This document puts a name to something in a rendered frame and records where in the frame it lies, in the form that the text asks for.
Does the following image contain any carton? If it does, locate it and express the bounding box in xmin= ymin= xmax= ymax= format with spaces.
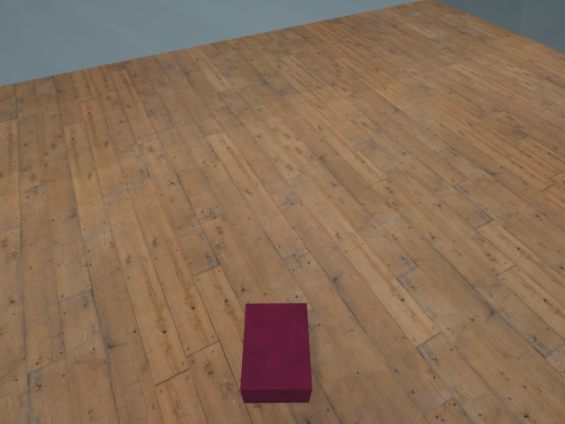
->
xmin=240 ymin=303 xmax=313 ymax=403

